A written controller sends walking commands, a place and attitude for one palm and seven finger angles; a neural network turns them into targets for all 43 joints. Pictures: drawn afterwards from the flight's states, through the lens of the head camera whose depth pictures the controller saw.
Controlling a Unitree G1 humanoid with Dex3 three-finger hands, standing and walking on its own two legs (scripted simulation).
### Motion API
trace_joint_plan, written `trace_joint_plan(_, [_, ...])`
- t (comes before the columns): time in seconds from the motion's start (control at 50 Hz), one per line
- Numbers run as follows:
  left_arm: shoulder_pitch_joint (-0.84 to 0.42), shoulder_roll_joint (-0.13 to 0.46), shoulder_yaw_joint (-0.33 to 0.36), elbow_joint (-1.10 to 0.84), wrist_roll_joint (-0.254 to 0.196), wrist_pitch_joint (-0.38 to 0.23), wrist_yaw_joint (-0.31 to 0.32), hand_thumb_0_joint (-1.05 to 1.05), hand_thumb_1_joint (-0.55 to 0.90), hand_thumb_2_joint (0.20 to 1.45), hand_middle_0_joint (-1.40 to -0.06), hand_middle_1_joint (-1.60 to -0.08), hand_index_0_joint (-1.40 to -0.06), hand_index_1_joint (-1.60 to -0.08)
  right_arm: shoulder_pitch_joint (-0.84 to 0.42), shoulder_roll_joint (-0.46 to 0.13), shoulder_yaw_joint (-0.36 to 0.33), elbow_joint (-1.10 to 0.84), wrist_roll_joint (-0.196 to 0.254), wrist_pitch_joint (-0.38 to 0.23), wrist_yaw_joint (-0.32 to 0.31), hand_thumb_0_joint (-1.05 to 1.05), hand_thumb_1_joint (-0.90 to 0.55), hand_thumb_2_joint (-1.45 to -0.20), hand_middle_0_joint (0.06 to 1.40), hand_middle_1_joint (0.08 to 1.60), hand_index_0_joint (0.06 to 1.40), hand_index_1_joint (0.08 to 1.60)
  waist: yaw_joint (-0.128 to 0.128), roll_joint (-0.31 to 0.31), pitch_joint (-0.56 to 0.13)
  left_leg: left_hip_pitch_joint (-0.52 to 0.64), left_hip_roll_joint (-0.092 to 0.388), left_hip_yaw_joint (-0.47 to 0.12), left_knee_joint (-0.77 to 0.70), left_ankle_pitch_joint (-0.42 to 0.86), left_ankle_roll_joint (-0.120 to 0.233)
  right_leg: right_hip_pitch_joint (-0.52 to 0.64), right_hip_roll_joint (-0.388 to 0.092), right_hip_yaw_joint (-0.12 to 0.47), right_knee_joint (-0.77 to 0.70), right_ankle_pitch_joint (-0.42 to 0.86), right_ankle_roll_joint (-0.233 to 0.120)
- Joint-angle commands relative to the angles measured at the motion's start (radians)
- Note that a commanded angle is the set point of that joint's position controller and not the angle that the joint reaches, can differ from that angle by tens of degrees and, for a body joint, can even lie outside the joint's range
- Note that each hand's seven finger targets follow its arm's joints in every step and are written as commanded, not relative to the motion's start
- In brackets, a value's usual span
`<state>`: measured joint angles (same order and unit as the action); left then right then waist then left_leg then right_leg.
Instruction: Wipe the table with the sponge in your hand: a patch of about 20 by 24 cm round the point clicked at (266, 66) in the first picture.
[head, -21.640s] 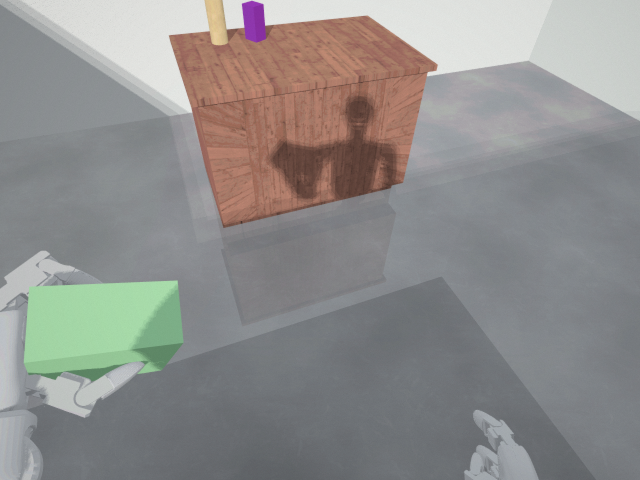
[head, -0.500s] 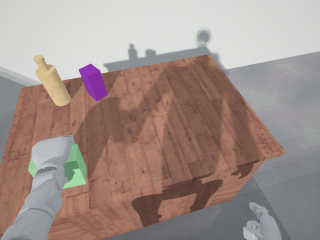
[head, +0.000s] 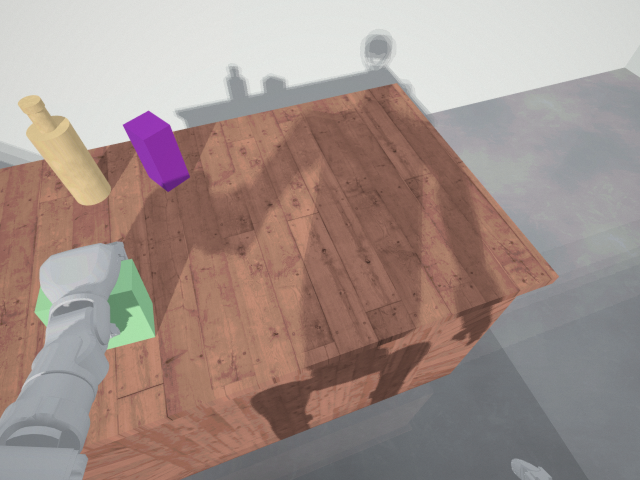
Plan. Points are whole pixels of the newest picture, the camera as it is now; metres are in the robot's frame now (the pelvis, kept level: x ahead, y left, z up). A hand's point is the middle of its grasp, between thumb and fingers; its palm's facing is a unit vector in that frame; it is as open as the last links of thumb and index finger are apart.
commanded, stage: wipe forward along the first lane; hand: left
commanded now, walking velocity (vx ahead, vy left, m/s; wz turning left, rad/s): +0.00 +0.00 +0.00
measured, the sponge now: (106, 316) +0.33 +0.34 -0.05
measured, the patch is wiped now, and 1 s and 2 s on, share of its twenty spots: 0.15 0.20 0.30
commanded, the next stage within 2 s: slide across to the middle lane in 0.86 s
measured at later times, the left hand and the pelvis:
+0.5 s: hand (101, 269) +0.38 +0.35 -0.01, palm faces -0.17 +0.05 -0.98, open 9.8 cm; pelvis -0.02 +0.00 -0.02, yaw +0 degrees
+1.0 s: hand (100, 238) +0.43 +0.37 +0.00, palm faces -0.21 +0.03 -0.98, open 9.8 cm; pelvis -0.01 +0.00 -0.03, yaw -2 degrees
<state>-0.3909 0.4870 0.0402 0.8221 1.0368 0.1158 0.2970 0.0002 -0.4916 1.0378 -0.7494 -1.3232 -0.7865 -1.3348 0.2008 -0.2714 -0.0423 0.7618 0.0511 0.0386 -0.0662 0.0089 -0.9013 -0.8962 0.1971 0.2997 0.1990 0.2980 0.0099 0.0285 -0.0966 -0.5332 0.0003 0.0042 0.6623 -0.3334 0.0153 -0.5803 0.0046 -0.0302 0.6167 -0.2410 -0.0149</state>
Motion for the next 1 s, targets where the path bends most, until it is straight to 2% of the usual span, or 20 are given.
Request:
trace_joint_plan(0.0, [-0.296, 0.282, 0.06, -0.024, 0.038, 0.014, 0.03, 0.0, 0.1, 1.3, -1.2, -1.6, -1.2, -1.6, 0.0, -0.157, -0.048, -0.102, 0.001, -0.031, -0.012, 0.0, -0.9, -0.9, 0.2, 0.3, 0.2, 0.3, -0.02, -0.03, -0.237, 0.033, -0.018, -0.022, -0.074, 0.158, 0.028, 0.155, 0.001, 0.035, -0.067, 0.113, -0.039])
trace_joint_plan(0.12, [-0.378, 0.308, 0.047, 0.076, 0.055, 0.004, 0.027, 0.0, 0.1, 1.3, -1.2, -1.6, -1.2, -1.6, 0.034, -0.166, -0.043, -0.1, 0.001, -0.023, -0.009, 0.0, -0.9, -0.9, 0.2, 0.3, 0.2, 0.3, -0.041, -0.051, -0.226, -0.024, -0.015, -0.026, -0.056, 0.09, 0.03, 0.09, 0.005, 0.033, -0.059, 0.036, -0.037])
trace_joint_plan(0.14, [-0.409, 0.337, 0.075, 0.061, 0.05, -0.006, 0.03, 0.0, 0.1, 1.3, -1.2, -1.6, -1.2, -1.6, 0.033, -0.171, -0.043, -0.092, -0.001, -0.023, -0.009, 0.0, -0.9, -0.9, 0.2, 0.3, 0.2, 0.3, -0.037, -0.016, -0.246, -0.02, -0.011, -0.029, -0.052, 0.097, 0.03, 0.084, 0.005, 0.039, -0.05, 0.037, -0.041])
trace_joint_plan(0.2, [-0.449, 0.286, 0.014, 0.101, 0.065, -0.012, 0.035, 0.0, 0.1, 1.3, -1.2, -1.6, -1.2, -1.6, 0.053, -0.163, -0.044, -0.101, 0.0, -0.026, -0.008, 0.0, -0.9, -0.9, 0.2, 0.3, 0.2, 0.3, -0.059, -0.015, -0.242, -0.028, -0.012, -0.03, -0.039, 0.071, 0.03, 0.034, 0.008, 0.025, -0.043, 0.007, -0.038])
trace_joint_plan(0.24, [-0.464, 0.313, 0.046, 0.123, 0.061, -0.016, 0.041, 0.0, 0.1, 1.3, -1.2, -1.6, -1.2, -1.6, 0.063, -0.171, -0.046, -0.088, -0.004, -0.025, -0.006, 0.0, -0.9, -0.9, 0.2, 0.3, 0.2, 0.3, -0.056, -0.016, -0.261, -0.036, -0.007, -0.038, -0.03, 0.076, 0.03, 0.018, 0.009, 0.026, -0.032, 0.009, -0.042])
trace_joint_plan(0.3, [-0.51, 0.269, -0.003, 0.148, 0.055, -0.019, 0.044, 0.0, 0.1, 1.3, -1.2, -1.6, -1.2, -1.6, 0.084, -0.166, -0.046, -0.094, -0.003, -0.028, -0.007, 0.0, -0.9, -0.9, 0.2, 0.3, 0.2, 0.3, -0.078, -0.046, -0.277, -0.059, -0.006, -0.034, -0.013, 0.048, 0.032, -0.003, 0.011, 0.023, -0.025, -0.005, -0.035])
trace_joint_plan(0.34, [-0.501, 0.326, 0.055, 0.163, 0.04, -0.021, 0.047, 0.0, 0.1, 1.3, -1.2, -1.6, -1.2, -1.6, 0.088, -0.176, -0.045, -0.083, -0.006, -0.025, -0.006, 0.0, -0.9, -0.9, 0.2, 0.3, 0.2, 0.3, -0.062, -0.043, -0.31, -0.07, -0.003, -0.035, -0.001, 0.075, 0.032, 0.01, 0.011, 0.03, -0.012, 0.019, -0.038])
trace_joint_plan(0.38, [-0.534, 0.295, 0.017, 0.171, 0.033, -0.023, 0.046, 0.0, 0.1, 1.3, -1.2, -1.6, -1.2, -1.6, 0.107, -0.17, -0.047, -0.087, -0.004, -0.027, -0.006, 0.0, -0.9, -0.9, 0.2, 0.3, 0.2, 0.3, -0.081, -0.063, -0.321, -0.082, -0.004, -0.027, 0.012, 0.071, 0.037, 0.01, 0.012, 0.028, -0.012, 0.025, -0.03])
trace_joint_plan(0.44, [-0.574, 0.364, 0.052, 0.191, 0.037, -0.02, 0.042, 0.0, 0.1, 1.3, -1.2, -1.6, -1.2, -1.6, 0.113, -0.18, -0.041, -0.076, -0.003, -0.023, -0.005, 0.0, -0.9, -0.9, 0.2, 0.3, 0.2, 0.3, -0.081, -0.047, -0.321, -0.117, -0.004, -0.026, 0.018, 0.047, 0.039, 0.012, 0.01, 0.04, -0.008, 0.008, -0.032])
trace_joint_plan(0.5, [-0.611, 0.342, 0.002, 0.22, 0.055, -0.017, 0.032, 0.0, 0.1, 1.3, -1.2, -1.6, -1.2, -1.6, 0.128, -0.18, -0.037, -0.08, -0.001, -0.024, -0.006, 0.0, -0.9, -0.9, 0.2, 0.3, 0.2, 0.3, -0.111, -0.045, -0.285, -0.137, -0.007, -0.025, 0.027, 0.012, 0.041, -0.031, 0.012, 0.034, -0.011, -0.024, -0.028])
trace_joint_plan(0.54, [-0.628, 0.427, 0.065, 0.223, 0.052, -0.02, 0.029, 0.0, 0.1, 1.3, -1.2, -1.6, -1.2, -1.6, 0.134, -0.191, -0.034, -0.069, -0.005, -0.021, -0.006, 0.0, -0.9, -0.9, 0.2, 0.3, 0.2, 0.3, -0.094, -0.033, -0.317, -0.155, -0.006, -0.022, 0.037, 0.017, 0.044, -0.011, 0.012, 0.045, -0.001, -0.019, -0.031])
trace_joint_plan(0.56, [-0.655, 0.413, 0.038, 0.22, 0.052, -0.023, 0.024, 0.0, 0.1, 1.3, -1.2, -1.6, -1.2, -1.6, 0.148, -0.186, -0.033, -0.078, -0.003, -0.022, -0.008, 0.0, -0.9, -0.9, 0.2, 0.3, 0.2, 0.3, -0.11, -0.037, -0.332, -0.156, -0.007, -0.02, 0.045, 0.019, 0.047, -0.008, 0.014, 0.045, 0.001, -0.011, -0.028])
trace_joint_plan(0.64, [-0.647, 0.481, 0.083, 0.245, 0.04, -0.03, 0.002, 0.0, 0.1, 1.3, -1.2, -1.6, -1.2, -1.6, 0.158, -0.194, -0.029, -0.075, -0.002, -0.02, -0.004, 0.0, -0.9, -0.9, 0.2, 0.3, 0.2, 0.3, -0.096, -0.023, -0.353, -0.187, -0.01, -0.011, 0.058, 0.024, 0.048, 0.02, 0.013, 0.055, 0.007, 0.005, -0.027])
trace_joint_plan(0.72, [-0.715, 0.492, 0.037, 0.253, 0.062, -0.031, -0.026, 0.0, 0.1, 1.3, -1.2, -1.6, -1.2, -1.6, 0.182, -0.193, -0.021, -0.087, 0.003, -0.021, -0.007, 0.0, -0.9, -0.9, 0.2, 0.3, 0.2, 0.3, -0.123, 0.014, -0.337, -0.198, -0.011, -0.008, 0.06, -0.006, 0.048, -0.004, 0.018, 0.054, 0.003, -0.021, -0.025])
trace_joint_plan(0.78, [-0.703, 0.568, 0.092, 0.26, 0.062, -0.044, -0.043, 0.0, 0.1, 1.3, -1.2, -1.6, -1.2, -1.6, 0.203, -0.203, -0.018, -0.085, 0.0, -0.013, -0.008, 0.0, -0.9, -0.9, 0.2, 0.3, 0.2, 0.3, -0.11, 0.003, -0.383, -0.204, -0.011, -0.007, 0.082, 0.049, 0.051, 0.026, 0.023, 0.056, 0.025, 0.045, -0.028])
trace_joint_plan(0.82, [-0.701, 0.537, 0.07, 0.261, 0.064, -0.053, -0.051, 0.0, 0.1, 1.3, -1.2, -1.6, -1.2, -1.6, 0.211, -0.198, -0.022, -0.089, 0.001, -0.01, -0.006, 0.0, -0.9, -0.9, 0.2, 0.3, 0.2, 0.3, -0.12, 0.006, -0.387, -0.199, -0.01, -0.004, 0.089, 0.066, 0.05, 0.018, 0.023, 0.055, 0.027, 0.071, -0.026])
trace_joint_plan(0.84, [-0.702, 0.536, 0.078, 0.25, 0.06, -0.063, -0.056, 0.0, 0.1, 1.3, -1.2, -1.6, -1.2, -1.6, 0.215, -0.198, -0.024, -0.085, -0.001, -0.009, -0.003, 0.0, -0.9, -0.9, 0.2, 0.3, 0.2, 0.3, -0.11, 0.036, -0.408, -0.182, -0.009, -0.006, 0.09, 0.093, 0.048, 0.018, 0.024, 0.054, 0.034, 0.093, -0.03])
trace_joint_plan(0.92, [-0.679, 0.559, 0.094, 0.252, 0.06, -0.072, -0.064, 0.0, 0.1, 1.3, -1.2, -1.6, -1.2, -1.6, 0.234, -0.201, -0.027, -0.087, -0.001, 0.005, -0.001, 0.0, -0.9, -0.9, 0.2, 0.3, 0.2, 0.3, -0.113, 0.007, -0.418, -0.181, -0.006, -0.001, 0.105, 0.138, 0.048, 0.032, 0.028, 0.052, 0.041, 0.153, -0.027])
trace_joint_plan(0.94, [-0.66, 0.582, 0.129, 0.246, 0.051, -0.08, -0.064, 0.0, 0.1, 1.3, -1.2, -1.6, -1.2, -1.6, 0.233, -0.205, -0.028, -0.079, -0.005, 0.011, 0.003, 0.0, -0.9, -0.9, 0.2, 0.3, 0.2, 0.3, -0.098, 0.014, -0.434, -0.175, -0.005, -0.001, 0.108, 0.169, 0.048, 0.045, 0.029, 0.052, 0.049, 0.182, -0.029])
trace_joint_plan(0.98, [-0.644, 0.555, 0.113, 0.21, 0.042, -0.089, -0.062, 0.0, 0.1, 1.3, -1.2, -1.6, -1.2, -1.6, 0.242, -0.198, -0.033, -0.092, -0.004, 0.015, 0.006, 0.0, -0.9, -0.9, 0.2, 0.3, 0.2, 0.3, -0.094, 0.02, -0.466, -0.155, -0.007, -0.001, 0.101, 0.191, 0.046, 0.072, 0.029, 0.05, 0.046, 0.208, -0.028])
